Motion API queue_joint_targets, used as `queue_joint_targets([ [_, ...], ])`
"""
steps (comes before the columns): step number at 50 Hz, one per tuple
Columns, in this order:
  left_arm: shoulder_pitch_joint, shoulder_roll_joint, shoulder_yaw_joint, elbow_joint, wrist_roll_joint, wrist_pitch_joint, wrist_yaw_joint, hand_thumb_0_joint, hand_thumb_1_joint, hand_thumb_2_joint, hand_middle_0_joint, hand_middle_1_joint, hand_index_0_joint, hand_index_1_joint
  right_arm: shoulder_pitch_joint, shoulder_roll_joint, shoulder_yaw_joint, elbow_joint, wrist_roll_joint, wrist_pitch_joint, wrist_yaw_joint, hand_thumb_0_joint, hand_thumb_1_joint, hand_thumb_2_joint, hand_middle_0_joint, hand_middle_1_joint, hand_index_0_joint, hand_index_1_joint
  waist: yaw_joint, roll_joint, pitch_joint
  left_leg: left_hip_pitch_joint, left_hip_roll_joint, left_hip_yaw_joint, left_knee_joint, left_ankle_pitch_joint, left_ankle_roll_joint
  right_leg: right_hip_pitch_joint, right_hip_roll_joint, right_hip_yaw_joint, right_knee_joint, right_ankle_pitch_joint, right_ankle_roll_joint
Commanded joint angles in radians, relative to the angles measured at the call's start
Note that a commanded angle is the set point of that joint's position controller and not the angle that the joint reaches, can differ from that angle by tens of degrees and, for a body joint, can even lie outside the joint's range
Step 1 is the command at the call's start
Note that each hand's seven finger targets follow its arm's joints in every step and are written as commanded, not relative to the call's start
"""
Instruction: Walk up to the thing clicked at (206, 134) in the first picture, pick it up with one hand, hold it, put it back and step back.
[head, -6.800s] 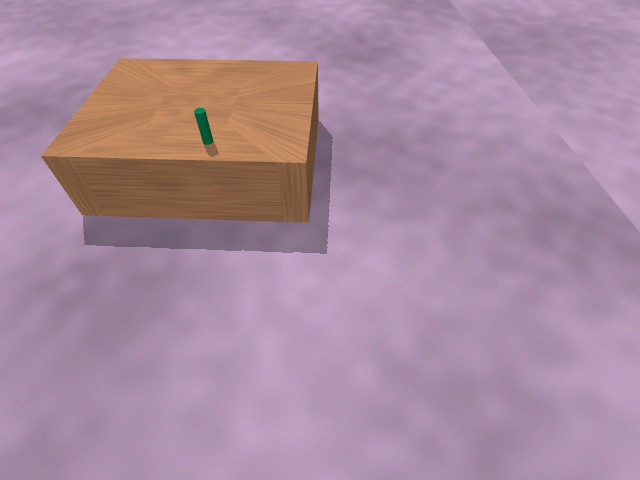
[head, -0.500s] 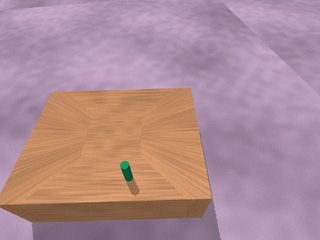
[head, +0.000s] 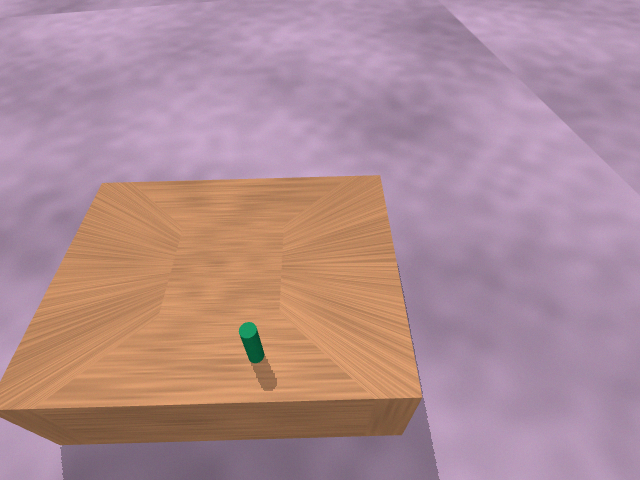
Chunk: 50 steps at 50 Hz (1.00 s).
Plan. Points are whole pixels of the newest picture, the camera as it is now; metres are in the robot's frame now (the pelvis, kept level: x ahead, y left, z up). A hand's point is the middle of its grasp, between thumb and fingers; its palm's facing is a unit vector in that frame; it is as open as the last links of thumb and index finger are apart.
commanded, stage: stand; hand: left
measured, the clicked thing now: (252, 343) +0.47 +0.19 -0.39
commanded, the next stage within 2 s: go down in 0.28 s
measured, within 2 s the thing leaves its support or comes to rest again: neither
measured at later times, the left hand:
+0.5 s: hand out of the picture +0.11 +0.26 -0.16, palm faces +0.06 -0.94 -0.34, open 8.4 cm
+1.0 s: hand (145, 473) +0.16 +0.27 -0.16, palm faces +0.05 -0.94 -0.33, open 16.5 cm
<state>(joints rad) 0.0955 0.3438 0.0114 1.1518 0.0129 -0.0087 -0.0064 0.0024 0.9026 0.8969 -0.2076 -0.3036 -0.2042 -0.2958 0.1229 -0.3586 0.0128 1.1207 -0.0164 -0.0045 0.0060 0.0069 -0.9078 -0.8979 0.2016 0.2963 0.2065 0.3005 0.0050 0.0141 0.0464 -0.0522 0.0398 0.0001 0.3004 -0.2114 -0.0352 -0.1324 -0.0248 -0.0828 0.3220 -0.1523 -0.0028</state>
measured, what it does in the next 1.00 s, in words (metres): stands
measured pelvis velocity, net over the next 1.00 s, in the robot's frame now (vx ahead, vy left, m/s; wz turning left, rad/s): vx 0.00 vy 0.03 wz -0.02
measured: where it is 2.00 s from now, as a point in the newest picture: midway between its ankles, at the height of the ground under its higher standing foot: outside the picture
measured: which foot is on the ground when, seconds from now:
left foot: down 0.00-1.00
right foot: down 0.00-1.00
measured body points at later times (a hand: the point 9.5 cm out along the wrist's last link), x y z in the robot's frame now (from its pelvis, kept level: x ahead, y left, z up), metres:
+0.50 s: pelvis -0.01 +0.00 -0.01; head +0.03 +0.00 +0.44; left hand +0.10 +0.30 -0.13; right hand +0.08 -0.28 -0.14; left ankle -0.03 +0.14 -0.75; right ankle +0.02 -0.11 -0.75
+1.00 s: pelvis +0.00 +0.03 -0.03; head +0.05 +0.03 +0.42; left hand +0.16 +0.32 -0.13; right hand +0.14 -0.23 -0.12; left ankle -0.03 +0.14 -0.75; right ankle +0.02 -0.11 -0.75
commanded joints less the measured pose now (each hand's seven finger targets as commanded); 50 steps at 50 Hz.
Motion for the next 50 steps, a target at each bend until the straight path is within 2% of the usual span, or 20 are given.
queue_joint_targets([
  [1, -0.045, 0.227, 0.038, -0.063, -0.004, -0.023, 0.012, 0.0, 0.9, 0.9, -0.2, -0.3, -0.2, -0.301, -0.034, -0.208, -0.043, -0.054, 0.005, -0.021, -0.016, 0.0, -0.9, -0.9, 0.2, 0.3, 0.2, 0.3, -0.001, -0.017, -0.08, -0.058, 0.104, -0.073, -0.045, 0.151, 0.046, 0.076, -0.127, 0.123, -0.043, 0.151, -0.017],
  [18, -0.034, 0.217, 0.032, -0.063, -0.003, -0.021, 0.01, 0.0, 0.9, 0.9, -0.2, -0.3, -0.2, -0.301, -0.041, -0.21, -0.044, -0.057, 0.005, -0.022, -0.016, 0.0, -0.9, -0.9, 0.2, 0.3, 0.2, 0.3, 0.003, -0.007, -0.068, -0.064, 0.103, -0.079, -0.054, 0.121, 0.049, 0.065, -0.125, 0.121, -0.045, 0.119, -0.015],
  [19, -0.035, 0.219, 0.032, -0.062, -0.004, -0.022, 0.011, 0.0, 0.82, 0.82, -0.12, -0.22, -0.12, -0.221, -0.034, -0.207, -0.043, -0.056, 0.004, -0.023, -0.015, 0.0, -0.98, -0.98, 0.202, 0.309, 0.202, 0.309, 0.0, -0.008, -0.068, -0.072, 0.1, -0.078, -0.056, 0.125, 0.047, 0.073, -0.126, 0.122, -0.046, 0.124, -0.014],
  [20, -0.386, 0.058, 0.043, -0.412, -0.058, -0.111, 0.025, 0.0, 0.74, 0.74, -0.04, -0.14, -0.04, -0.141, -0.028, -0.035, -0.005, -0.332, 0.069, -0.072, -0.038, 0.0, -1.047, -0.939, 0.199, 0.299, 0.199, 0.299, -0.128, -0.012, 0.031, -0.184, -0.047, 0.05, 0.03, 0.017, 0.047, -0.17, 0.008, 0.05, 0.011, 0.042, -0.001],
  [21, -0.449, 0.103, 0.057, -0.334, -0.057, -0.097, 0.031, 0.0, 0.66, 0.66, -0.022, -0.06, -0.033, -0.061, 0.028, -0.062, -0.008, -0.267, 0.071, -0.069, -0.047, 0.0, -1.047, -0.941, 0.199, 0.3, 0.199, 0.3, -0.094, -0.026, -0.021, -0.183, -0.055, 0.048, 0.048, -0.004, 0.053, -0.118, 0.003, 0.044, 0.023, 0.0, 0.003],
  [22, -0.283, 0.224, 0.126, -0.209, -0.031, -0.066, 0.037, 0.0, 0.58, 0.58, -0.015, -0.054, -0.023, -0.04, 0.065, -0.098, -0.033, -0.273, 0.074, -0.06, -0.059, 0.0, -1.047, -0.943, 0.199, 0.3, 0.199, 0.3, -0.057, -0.049, -0.033, -0.205, -0.049, 0.045, 0.063, 0.002, 0.05, -0.103, 0.01, 0.034, 0.03, -0.02, 0.0],
  [23, -0.23, 0.232, 0.147, -0.139, -0.018, -0.044, 0.028, 0.0, 0.5, 0.5, -0.02, -0.061, -0.032, -0.043, 0.075, -0.096, -0.044, -0.293, 0.066, -0.056, -0.059, 0.0, -1.047, -0.933, 0.2, 0.3, 0.2, 0.3, -0.044, -0.069, -0.078, -0.24, -0.058, 0.043, 0.101, 0.008, 0.052, -0.098, 0.007, 0.033, 0.056, -0.028, -0.001],
  [25, -0.324, 0.278, 0.179, -0.245, 0.01, -0.052, 0.015, 0.0, 0.34, 0.34, -0.02, -0.055, -0.035, -0.034, 0.096, -0.089, -0.069, -0.339, 0.051, -0.067, -0.066, 0.0, -1.037, -0.93, 0.199, 0.3, 0.2, 0.3, -0.023, -0.031, -0.204, -0.246, -0.058, 0.039, 0.142, 0.034, 0.051, -0.077, -0.002, 0.046, 0.112, 0.022, 0.0],
  [26, -0.159, 0.26, 0.199, -0.165, 0.022, -0.025, 0.015, 0.0, 0.26, 0.26, -0.03, -0.06, -0.043, -0.04, 0.117, -0.079, -0.071, -0.358, 0.049, -0.07, -0.067, 0.0, -1.02, -0.924, 0.2, 0.3, 0.2, 0.3, -0.013, -0.015, -0.232, -0.26, -0.064, 0.04, 0.151, 0.061, 0.046, -0.061, -0.007, 0.048, 0.129, 0.057, -0.002],
  [27, -0.084, 0.233, 0.209, -0.159, 0.035, 0.0, 0.008, 0.0, 0.187, 0.18, -0.035, -0.056, -0.048, -0.034, 0.115, -0.075, -0.082, -0.381, 0.04, -0.074, -0.062, 0.0, -1.011, -0.921, 0.2, 0.3, 0.2, 0.3, 0.017, 0.004, -0.252, -0.285, -0.068, 0.038, 0.166, 0.085, 0.041, -0.05, -0.007, 0.046, 0.147, 0.07, -0.009],
  [29, -0.072, 0.242, 0.222, -0.266, 0.041, 0.046, 0.009, 0.0, 0.14, 0.124, -0.043, -0.037, -0.055, -0.016, 0.101, -0.074, -0.088, -0.432, 0.045, -0.083, -0.064, 0.0, -0.991, -0.915, 0.2, 0.3, 0.2, 0.3, 0.033, 0.042, -0.29, -0.253, -0.068, 0.036, 0.153, 0.128, 0.033, -0.018, 0.002, 0.044, 0.141, 0.099, -0.014],
  [32, -0.045, 0.171, 0.191, -0.35, 0.032, 0.144, 0.006, 0.0, -0.033, 0.093, -0.052, -0.032, -0.058, -0.017, 0.082, -0.061, -0.084, -0.491, 0.052, -0.093, -0.066, 0.0, -0.967, -0.909, 0.2, 0.3, 0.2, 0.3, 0.01, 0.029, -0.244, -0.261, -0.057, 0.027, 0.163, 0.132, 0.031, -0.065, 0.018, 0.031, 0.139, 0.086, -0.018],
  [37, -0.04, 0.149, 0.182, -0.47, 0.022, 0.268, 0.006, 0.0, -0.27, 0.07, -0.064, -0.039, -0.06, -0.035, 0.078, -0.048, -0.072, -0.551, 0.057, -0.108, -0.069, 0.0, -0.906, -0.895, 0.201, 0.3, 0.2, 0.3, -0.007, -0.026, -0.195, -0.301, -0.05, 0.024, 0.197, 0.071, 0.037, -0.139, 0.024, 0.021, 0.162, 0.009, -0.012],
  [40, -0.052, 0.179, 0.21, -0.55, 0.024, 0.296, 0.012, 0.0, -0.368, 0.057, -0.067, -0.035, -0.059, -0.036, 0.082, -0.046, -0.071, -0.572, 0.054, -0.128, -0.072, 0.0, -0.879, -0.889, 0.201, 0.3, 0.2, 0.3, -0.016, -0.018, -0.212, -0.321, -0.045, 0.018, 0.227, 0.05, 0.037, -0.177, 0.026, 0.022, 0.193, -0.009, -0.01],
  [41, -0.071, 0.167, 0.192, -0.609, 0.024, 0.301, 0.008, 0.0, -0.39, 0.049, -0.07, -0.042, -0.065, -0.04, 0.09, -0.037, -0.07, -0.57, 0.053, -0.135, -0.072, 0.0, -0.875, -0.887, 0.201, 0.3, 0.2, 0.3, -0.016, -0.007, -0.221, -0.328, -0.046, 0.018, 0.245, 0.056, 0.037, -0.184, 0.023, 0.025, 0.205, 0.0, -0.009],
  [42, -0.029, 0.191, 0.219, -0.594, 0.027, 0.308, 0.01, 0.0, -0.411, 0.051, -0.069, -0.044, -0.063, -0.044, 0.091, -0.042, -0.067, -0.574, 0.051, -0.141, -0.074, 0.0, -0.872, -0.886, 0.201, 0.3, 0.2, 0.299, -0.015, 0.003, -0.226, -0.334, -0.045, 0.018, 0.255, 0.057, 0.036, -0.178, 0.023, 0.025, 0.217, 0.001, -0.008],
  [47, -0.003, 0.176, 0.204, -0.745, 0.026, 0.33, 0.005, 0.0, -0.46, 0.039, -0.079, -0.06, -0.075, -0.058, 0.104, -0.042, -0.071, -0.589, 0.045, -0.169, -0.091, 0.0, -0.866, -0.884, 0.201, 0.3, 0.2, 0.3, -0.033, 0.047, -0.276, -0.342, -0.037, 0.005, 0.322, 0.15, 0.025, -0.207, 0.025, 0.022, 0.292, 0.079, -0.011],
  [48, 0.004, 0.141, 0.171, -0.794, 0.025, 0.335, 0.001, 0.0, -0.457, 0.04, -0.077, -0.057, -0.071, -0.056, 0.101, -0.032, -0.068, -0.601, 0.044, -0.176, -0.093, 0.0, -0.862, -0.883, 0.201, 0.3, 0.2, 0.3, -0.034, 0.053, -0.29, -0.345, -0.037, 0.003, 0.337, 0.164, 0.023, -0.217, 0.023, 0.023, 0.302, 0.089, -0.011],
  [49, 0.038, 0.181, 0.209, -0.797, 0.023, 0.347, 0.003, 0.0, -0.453, 0.033, -0.077, -0.048, -0.07, -0.048, 0.103, -0.04, -0.07, -0.597, 0.045, -0.174, -0.096, 0.0, -0.86, -0.883, 0.201, 0.3, 0.2, 0.3, -0.029, 0.066, -0.282, -0.359, -0.038, 0.002, 0.344, 0.153, 0.023, -0.225, 0.023, 0.021, 0.309, 0.076, -0.011],
  [50, 0.054, 0.136, 0.168, -0.83, 0.019, 0.357, -0.004, 0.0, -0.464, 0.034, -0.079, -0.061, -0.074, -0.059, 0.099, -0.036, -0.067, -0.605, 0.045, -0.178, -0.099, 0.0, -0.855, -0.881, 0.201, 0.3, 0.2, 0.3, -0.041, 0.064, -0.293, -0.357, -0.035, -0.001, 0.356, 0.177, 0.02, -0.233, 0.026, 0.019, 0.322, 0.092, -0.014],
])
